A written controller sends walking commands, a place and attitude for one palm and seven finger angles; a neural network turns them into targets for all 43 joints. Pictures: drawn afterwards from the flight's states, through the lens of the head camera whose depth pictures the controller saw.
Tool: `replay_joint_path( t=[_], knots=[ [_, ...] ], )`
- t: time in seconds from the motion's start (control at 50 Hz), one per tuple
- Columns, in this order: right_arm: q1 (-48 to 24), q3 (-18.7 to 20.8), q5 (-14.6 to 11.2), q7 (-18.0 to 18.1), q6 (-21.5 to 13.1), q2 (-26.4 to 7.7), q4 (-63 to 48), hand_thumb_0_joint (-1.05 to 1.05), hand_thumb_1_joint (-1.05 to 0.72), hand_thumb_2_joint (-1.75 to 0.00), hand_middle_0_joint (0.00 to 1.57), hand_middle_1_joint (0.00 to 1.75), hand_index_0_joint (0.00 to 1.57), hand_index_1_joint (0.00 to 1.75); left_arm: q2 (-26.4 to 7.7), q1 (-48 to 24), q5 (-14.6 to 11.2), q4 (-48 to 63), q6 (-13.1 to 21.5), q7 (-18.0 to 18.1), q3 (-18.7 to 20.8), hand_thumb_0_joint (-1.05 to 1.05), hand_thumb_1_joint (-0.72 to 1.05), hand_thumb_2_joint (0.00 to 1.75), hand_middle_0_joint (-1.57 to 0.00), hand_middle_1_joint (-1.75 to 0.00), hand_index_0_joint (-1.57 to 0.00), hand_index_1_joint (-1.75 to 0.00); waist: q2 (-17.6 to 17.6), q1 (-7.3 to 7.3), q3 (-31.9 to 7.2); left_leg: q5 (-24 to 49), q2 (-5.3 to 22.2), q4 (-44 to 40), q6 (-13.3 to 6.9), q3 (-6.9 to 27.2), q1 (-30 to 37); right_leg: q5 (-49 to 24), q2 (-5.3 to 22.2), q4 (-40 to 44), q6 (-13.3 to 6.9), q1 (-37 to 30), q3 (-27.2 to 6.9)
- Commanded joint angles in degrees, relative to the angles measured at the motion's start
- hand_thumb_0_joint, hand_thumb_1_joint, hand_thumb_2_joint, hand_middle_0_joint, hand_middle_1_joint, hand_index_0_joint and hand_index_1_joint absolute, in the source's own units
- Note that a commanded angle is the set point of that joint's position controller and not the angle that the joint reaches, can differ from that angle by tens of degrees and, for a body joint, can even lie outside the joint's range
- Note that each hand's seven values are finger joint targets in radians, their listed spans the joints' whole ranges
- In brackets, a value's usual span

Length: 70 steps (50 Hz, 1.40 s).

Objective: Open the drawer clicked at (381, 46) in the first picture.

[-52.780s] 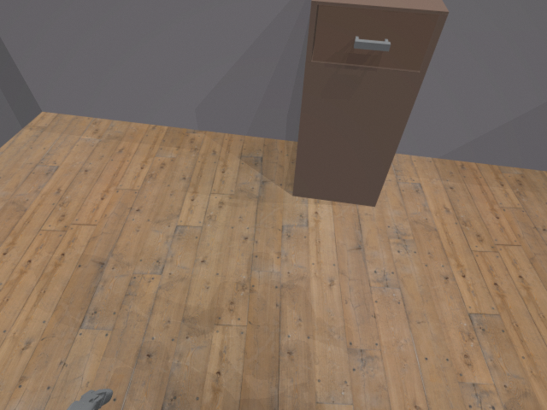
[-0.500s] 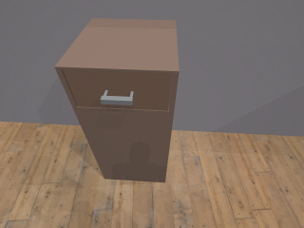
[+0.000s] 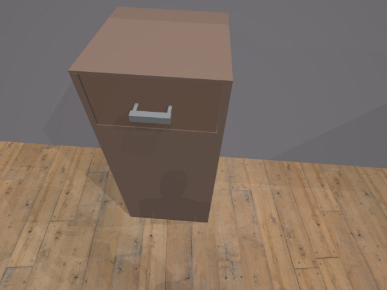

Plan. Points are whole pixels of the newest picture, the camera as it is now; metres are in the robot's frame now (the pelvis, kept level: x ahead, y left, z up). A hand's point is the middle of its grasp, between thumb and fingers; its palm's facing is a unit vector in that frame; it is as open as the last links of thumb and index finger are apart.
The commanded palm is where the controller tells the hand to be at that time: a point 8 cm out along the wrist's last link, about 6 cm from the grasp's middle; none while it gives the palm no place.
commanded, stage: look again from close up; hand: left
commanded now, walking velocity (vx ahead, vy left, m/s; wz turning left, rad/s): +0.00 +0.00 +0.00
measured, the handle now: (151, 112) +0.55 +0.14 +0.04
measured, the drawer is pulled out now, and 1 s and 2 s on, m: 0.00 0.00 0.00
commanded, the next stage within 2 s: shuffle to correct the standing spot in 0.36 s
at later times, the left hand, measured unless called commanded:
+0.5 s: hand out of the picture +0.00 +0.19 -0.18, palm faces +0.03 -0.99 -0.15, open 7.4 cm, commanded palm none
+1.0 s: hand out of the picture -0.03 +0.13 -0.17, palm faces +0.07 -0.99 -0.12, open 7.4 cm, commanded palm none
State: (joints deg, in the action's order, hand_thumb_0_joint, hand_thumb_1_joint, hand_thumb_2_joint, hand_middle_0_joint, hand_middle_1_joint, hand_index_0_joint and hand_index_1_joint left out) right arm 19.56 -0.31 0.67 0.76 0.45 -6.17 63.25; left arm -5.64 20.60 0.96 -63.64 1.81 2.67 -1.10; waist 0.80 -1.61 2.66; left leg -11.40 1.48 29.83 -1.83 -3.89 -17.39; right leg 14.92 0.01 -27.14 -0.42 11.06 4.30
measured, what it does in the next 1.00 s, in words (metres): stands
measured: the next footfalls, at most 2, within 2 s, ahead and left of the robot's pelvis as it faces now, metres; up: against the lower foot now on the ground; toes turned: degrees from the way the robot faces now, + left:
left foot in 1.10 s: +0.06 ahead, +0.08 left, +0.00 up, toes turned +3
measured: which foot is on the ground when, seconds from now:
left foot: down 0.00-0.82, up 0.84-1.00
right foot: down 0.00-1.00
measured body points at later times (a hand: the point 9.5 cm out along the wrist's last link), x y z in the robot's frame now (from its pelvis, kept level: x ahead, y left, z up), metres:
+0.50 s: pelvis +0.00 +0.03 +0.00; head -0.01 +0.05 +0.45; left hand +0.00 +0.25 -0.17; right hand +0.02 -0.20 -0.14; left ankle +0.05 +0.10 -0.74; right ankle +0.00 -0.12 -0.74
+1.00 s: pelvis -0.01 -0.02 +0.00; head -0.02 +0.00 +0.45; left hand -0.03 +0.18 -0.16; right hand -0.01 -0.25 -0.15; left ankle +0.02 +0.08 -0.71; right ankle +0.00 -0.11 -0.74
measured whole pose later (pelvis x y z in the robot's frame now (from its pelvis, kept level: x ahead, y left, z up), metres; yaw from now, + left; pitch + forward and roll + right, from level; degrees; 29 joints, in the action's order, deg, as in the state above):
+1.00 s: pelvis -0.01 -0.02 +0.00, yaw +0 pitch -1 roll -1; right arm 18.8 1.1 0.9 0.9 1.3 -8.6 61.5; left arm -6.3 23.1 1.3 -59.3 0.8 1.3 0.6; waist -0.7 0.5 -1.4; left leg -18.6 1.4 41.2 -1.1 -2.6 -20.9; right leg 11.9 -1.5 -22.7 -3.0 10.0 7.3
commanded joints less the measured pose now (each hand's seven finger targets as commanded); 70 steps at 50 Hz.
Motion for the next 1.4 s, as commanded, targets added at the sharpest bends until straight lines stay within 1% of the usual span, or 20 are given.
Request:
replay_joint_path(
  t=[0.0, 0.1, 0.46, 0.64, 0.74, 0.76, 0.8, 0.82, 0.88, 0.98, 1.02, 1.06, 1.1, 1.14, 1.18, 1.2, 1.24, 1.28, 1.34, 1.38],
  knots=[
    [3.6, 0.5, 0.4, 0.2, -1.8, -5.2, -3.9, 0.00, -0.90, -0.90, 0.20, 0.30, 0.20, 0.30, -6.9, 1.7, -0.2, 4.0, 0.4, 0.7, 1.6, 0.00, 0.90, 0.90, -0.20, -0.30, -0.20, -0.30, 1.9, -0.07, -2.4, 1.5, 3.2, -2.3, 0.1, 5.4, 3.7, 0.1, 6.9, 4.2, -3.6, 4.3, -6.5],
    [1.6, 0.7, 0.3, 0.4, -1.6, -7.0, -5.2, 0.00, -0.90, -0.90, 0.20, 0.30, 0.20, 0.30, -5.8, 3.9, 0.2, 4.3, -0.4, 0.3, 1.4, 0.00, 0.90, 0.90, -0.20, -0.30, -0.20, -0.30, 1.1, 1.30, 3.9, -3.8, 4.8, -7.2, -1.0, 8.8, -3.2, 0.1, 4.8, 2.2, -2.7, 3.8, -4.4],
    [-1.1, 1.1, 0.3, 0.3, -1.8, -10.1, -5.3, 0.00, -0.90, -0.90, 0.20, 0.30, 0.20, 0.30, -7.0, 4.7, 0.3, 5.4, -1.1, -0.4, 1.5, 0.00, 0.90, 0.90, -0.20, -0.30, -0.20, -0.30, 0.1, 1.60, 0.9, -9.7, 5.9, -14.6, -1.3, 10.9, 0.0, -2.1, 5.2, 4.3, -0.8, 0.6, -3.3],
    [-0.3, 4.0, 1.0, 1.9, -0.7, -14.0, -6.1, 0.00, -0.90, -0.90, 0.20, 0.30, 0.20, 0.30, -5.5, 6.2, 1.3, 7.1, -3.7, -2.2, 2.8, 0.00, 0.90, 0.90, -0.20, -0.30, -0.20, -0.30, 4.3, 0.84, -0.1, -19.2, 15.6, -19.7, -7.3, 19.2, 2.0, 8.5, 2.4, -9.8, -1.4, 10.3, -1.5],
    [-2.8, 4.5, 1.2, 1.9, -0.3, -13.0, -6.4, 0.00, -0.90, -0.90, 0.20, 0.30, 0.20, 0.30, -4.4, 10.2, 1.1, 6.4, -3.7, -2.8, 3.8, 0.00, 0.90, 0.90, -0.20, -0.30, -0.20, -0.30, 2.1, 3.11, -0.9, -17.4, 12.9, -14.4, -4.9, 11.6, -6.1, 1.6, 1.4, 2.0, -1.6, -0.9, -0.6],
    [-2.7, 4.4, 1.1, 1.7, -0.1, -11.7, -6.5, 0.00, -0.90, -0.90, 0.20, 0.30, 0.20, 0.30, -5.5, 11.2, 1.2, 6.3, -3.6, -2.8, 4.0, 0.00, 0.90, 0.90, -0.20, -0.30, -0.20, -0.30, -0.8, 3.59, 0.0, -19.0, 9.9, -10.7, -3.0, 8.1, -9.9, 2.9, 2.7, 5.9, -2.2, -3.6, -2.5],
    [-3.0, 2.5, 0.7, 1.1, 0.0, -5.7, -7.7, 0.00, -0.90, -0.90, 0.20, 0.30, 0.20, 0.30, -9.4, 11.1, 1.3, 6.9, -2.8, -1.6, 4.4, 0.00, 0.90, 0.90, -0.20, -0.30, -0.20, -0.30, -14.6, 3.52, 2.0, -14.6, -0.9, 6.7, 0.3, -2.4, -15.5, 20.2, 14.2, 18.5, -7.0, -1.6, -19.9],
    [-4.1, 2.3, 0.7, 0.7, 0.0, -5.7, -7.6, 0.00, -0.90, -0.90, 0.20, 0.30, 0.20, 0.30, -8.9, 7.8, 0.6, 7.6, -2.0, -0.9, 4.1, 0.00, 0.90, 0.90, -0.20, -0.30, -0.20, -0.30, -13.1, 3.46, 3.2, -14.1, -0.2, 14.2, -0.3, 0.1, -12.7, 21.4, 17.2, 21.8, -8.2, 4.4, -21.5],
    [0.0, 1.6, 0.6, -0.1, -0.1, -3.9, -4.6, 0.00, -0.90, -0.90, 0.20, 0.30, 0.20, 0.30, -7.1, 3.2, 0.0, 7.5, -0.1, -0.7, 3.2, 0.00, 0.90, 0.90, -0.20, -0.30, -0.20, -0.30, -4.8, 0.44, 3.6, -6.8, 0.8, 17.7, 0.5, 2.1, -9.1, 8.6, 14.4, 19.8, -7.7, 5.6, -15.5],
    [-0.6, 0.9, 0.2, 0.0, -0.8, -3.8, -4.7, 0.00, -0.90, -0.90, 0.20, 0.30, 0.20, 0.30, -8.9, 5.9, 0.5, 5.8, 0.2, -0.4, 3.6, 0.00, 0.90, 0.90, -0.20, -0.30, -0.20, -0.30, -4.9, 2.99, 1.9, -8.2, -0.1, 5.1, 1.7, 0.9, -5.8, -7.7, 15.6, 14.8, -9.6, -1.2, -13.1],
    [0.9, 0.8, 0.1, 0.3, -1.0, -3.7, -3.9, 0.00, -0.90, -0.90, 0.20, 0.30, 0.20, 0.30, -9.2, 5.3, 0.4, 5.5, 0.0, -0.3, 3.9, 0.00, 0.90, 0.90, -0.20, -0.30, -0.20, -0.30, -5.0, 2.48, 0.7, -4.8, -0.4, -1.0, 1.7, 0.9, -1.0, -10.5, 14.8, 12.1, -8.8, -0.6, -11.8],
    [2.5, 0.8, -0.2, 0.6, -1.2, -4.1, -3.1, 0.00, -0.90, -0.90, 0.20, 0.30, 0.20, 0.30, -8.2, 4.3, 0.0, 5.2, -0.3, -0.2, 3.7, 0.00, 0.90, 0.90, -0.20, -0.30, -0.20, -0.30, -4.0, 1.68, 0.5, 1.0, 0.6, -6.7, 1.3, 2.2, 4.4, -10.8, 12.0, 9.0, -6.5, 1.8, -9.5],
    [3.0, 1.2, -0.1, 1.0, -1.7, -6.2, -2.7, 0.00, -0.90, -0.90, 0.20, 0.30, 0.20, 0.30, -5.6, 5.2, 0.1, 5.0, -0.7, -0.1, 3.4, 0.00, 0.90, 0.90, -0.20, -0.30, -0.20, -0.30, 0.6, 2.67, -0.2, 10.7, 6.0, -7.4, -0.6, 6.7, 5.3, -8.4, 7.5, 5.2, -3.6, 1.9, -5.5],
    [0.2, 0.8, -0.1, 1.2, -1.5, -6.1, -2.6, 0.00, -0.90, -0.90, 0.20, 0.30, 0.20, 0.30, -4.4, 5.5, 0.1, 3.9, -1.2, 0.0, 2.8, 0.00, 0.90, 0.90, -0.20, -0.30, -0.20, -0.30, 4.3, 3.51, 1.6, 6.1, 7.2, -10.7, -2.3, 9.1, 0.9, -3.9, 6.2, 5.4, -1.8, -0.2, -3.2],
    [-0.2, 0.6, 0.0, 1.3, -1.4, -6.0, -2.9, 0.00, -0.90, -0.90, 0.20, 0.30, 0.20, 0.30, -4.3, 5.7, 0.2, 3.3, -1.1, -0.2, 2.6, 0.00, 0.90, 0.90, -0.20, -0.30, -0.20, -0.30, 2.3, 3.40, 2.8, 0.2, 6.2, -12.2, -2.0, 9.5, -2.0, -4.8, 6.2, 6.0, -1.8, -1.9, -3.6],
    [-3.2, 1.4, -0.1, 0.5, -1.5, -13.2, -9.0, 0.00, -0.90, -0.90, 0.20, 0.30, 0.20, 0.30, -15.4, 2.9, 1.3, 7.4, 0.2, -0.3, 1.5, 0.00, 0.90, 0.90, -0.20, -0.30, -0.20, -0.30, 4.3, 1.48, 10.7, -3.8, 0.8, -11.4, 1.0, 7.8, -1.8, 0.8, 4.9, 6.5, -2.5, 3.9, -4.6],
    [-1.1, 1.4, 1.0, 1.3, -2.0, -8.7, -9.4, 0.00, -0.90, -0.90, 0.20, 0.30, 0.20, 0.30, -8.4, 1.6, 0.9, 6.9, -0.5, 0.2, 2.3, 0.00, 0.90, 0.90, -0.20, -0.30, -0.20, -0.30, 9.0, 0.58, -1.2, -8.4, 4.0, -8.5, -0.3, 10.2, -1.7, 2.4, 6.8, 2.6, -3.8, 0.8, -4.9],
    [0.3, 1.3, 0.8, 1.3, -1.3, -8.7, -10.5, 0.00, -0.90, -0.90, 0.20, 0.30, 0.20, 0.30, -8.7, 3.4, 0.6, 7.7, -0.6, 0.0, 2.0, 0.00, 0.90, 0.90, -0.20, -0.30, -0.20, -0.30, 3.6, 1.06, -4.5, -10.0, 3.7, -7.4, -0.9, 10.7, -1.5, 3.5, 6.5, 2.7, -3.5, -0.1, -4.5],
    [1.5, 1.5, 1.0, 0.9, -1.2, -9.4, -11.3, 0.00, -0.90, -0.90, 0.20, 0.30, 0.20, 0.30, -8.4, 2.0, 0.4, 8.7, -1.1, -0.1, 1.9, 0.00, 0.90, 0.90, -0.20, -0.30, -0.20, -0.30, -5.8, 0.72, -2.0, -8.4, 4.0, -7.0, -1.8, 10.8, -1.9, 4.0, 6.5, 2.4, -3.0, 2.8, -4.6],
    [1.7, 1.5, 0.8, 0.9, -1.2, -10.1, -11.0, 0.00, -0.90, -0.90, 0.20, 0.30, 0.20, 0.30, -8.2, 1.6, 0.4, 9.3, -1.3, -0.1, 1.7, 0.00, 0.90, 0.90, -0.20, -0.30, -0.20, -0.30, -4.5, 0.81, 0.9, -7.6, 4.8, -9.1, -1.9, 11.3, -2.9, 1.9, 5.8, 1.5, -2.5, 3.8, -4.1]
  ],
)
